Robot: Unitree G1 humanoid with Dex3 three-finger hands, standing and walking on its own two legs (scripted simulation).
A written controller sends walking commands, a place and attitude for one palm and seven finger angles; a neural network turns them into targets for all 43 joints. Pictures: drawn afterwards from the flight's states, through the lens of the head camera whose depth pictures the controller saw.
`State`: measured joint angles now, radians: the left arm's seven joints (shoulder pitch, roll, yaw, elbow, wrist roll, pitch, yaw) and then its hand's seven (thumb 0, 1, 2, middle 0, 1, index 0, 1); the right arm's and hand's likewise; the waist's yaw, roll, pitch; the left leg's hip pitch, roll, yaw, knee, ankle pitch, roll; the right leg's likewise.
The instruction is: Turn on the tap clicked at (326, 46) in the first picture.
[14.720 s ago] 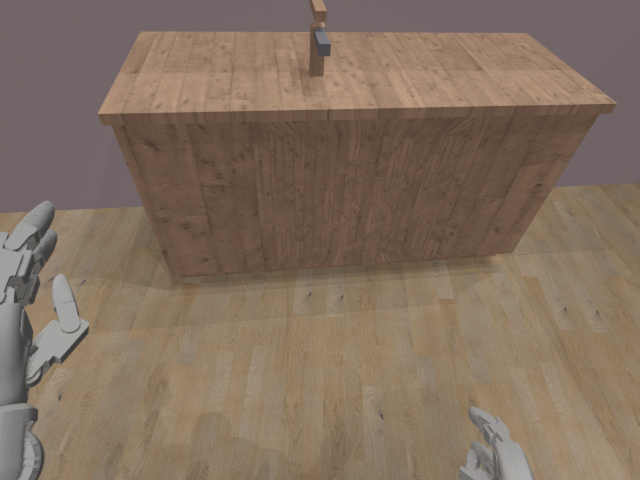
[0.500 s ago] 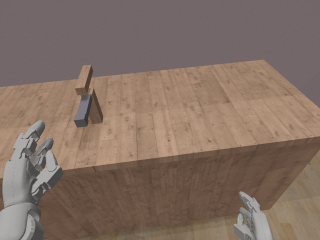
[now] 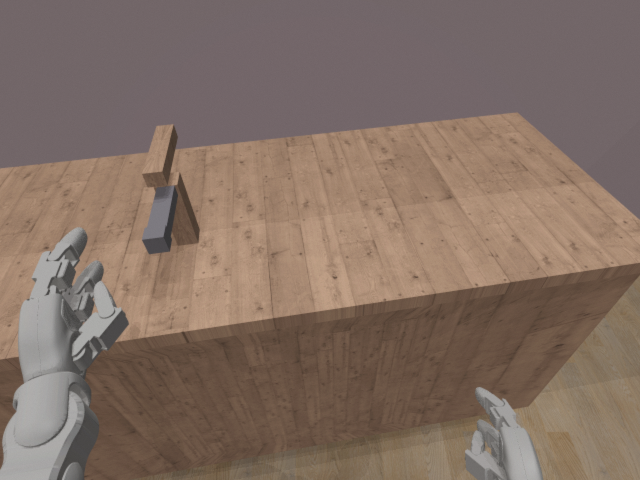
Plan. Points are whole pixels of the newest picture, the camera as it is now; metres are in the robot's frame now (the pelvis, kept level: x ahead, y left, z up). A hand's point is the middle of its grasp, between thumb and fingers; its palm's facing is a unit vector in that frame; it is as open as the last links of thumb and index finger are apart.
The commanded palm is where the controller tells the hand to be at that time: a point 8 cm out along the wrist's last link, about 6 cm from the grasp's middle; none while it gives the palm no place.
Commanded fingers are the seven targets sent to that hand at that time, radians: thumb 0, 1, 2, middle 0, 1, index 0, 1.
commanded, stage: reach beside the lever's end, fingers flat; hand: left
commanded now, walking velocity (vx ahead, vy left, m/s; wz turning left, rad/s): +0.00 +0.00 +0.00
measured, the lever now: (157, 239) +0.37 +0.28 +0.12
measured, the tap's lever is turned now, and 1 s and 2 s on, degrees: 0 0 4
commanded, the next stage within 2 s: push the lever round in 1.48 s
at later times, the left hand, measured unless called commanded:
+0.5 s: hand (126, 280) +0.28 +0.26 +0.14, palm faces +0.52 -0.85 -0.08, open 7.6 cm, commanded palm +0.24 +0.31 +0.13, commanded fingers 0.00 0.90 0.90 -0.17 -0.20 -0.17 -0.20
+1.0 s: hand (132, 254) +0.33 +0.29 +0.12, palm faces +0.52 -0.85 -0.08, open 7.8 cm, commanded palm +0.29 +0.33 +0.12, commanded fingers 0.00 0.90 0.90 -0.15 -0.15 -0.15 -0.15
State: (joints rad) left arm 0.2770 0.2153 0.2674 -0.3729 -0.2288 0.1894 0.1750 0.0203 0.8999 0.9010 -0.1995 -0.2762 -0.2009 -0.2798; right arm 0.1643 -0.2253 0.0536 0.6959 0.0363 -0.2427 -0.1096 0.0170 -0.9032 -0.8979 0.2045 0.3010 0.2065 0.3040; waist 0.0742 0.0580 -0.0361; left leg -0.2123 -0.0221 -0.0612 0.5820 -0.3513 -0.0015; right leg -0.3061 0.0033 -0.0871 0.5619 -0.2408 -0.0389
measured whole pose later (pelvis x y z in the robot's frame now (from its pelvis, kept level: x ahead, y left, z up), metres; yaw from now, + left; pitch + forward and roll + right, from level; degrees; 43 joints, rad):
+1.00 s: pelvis +0.00 +0.00 +0.00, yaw -1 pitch +4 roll +0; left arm -0.18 0.33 0.43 0.29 -0.21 0.02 0.10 0.02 0.90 0.90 -0.16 -0.15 -0.16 -0.16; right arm 0.20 -0.26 0.02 0.72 0.04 -0.18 -0.12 0.02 -0.90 -0.90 0.20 0.30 0.21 0.30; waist 0.02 0.05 -0.04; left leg -0.30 -0.01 -0.04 0.58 -0.34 -0.01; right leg -0.40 0.02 -0.07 0.56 -0.23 -0.05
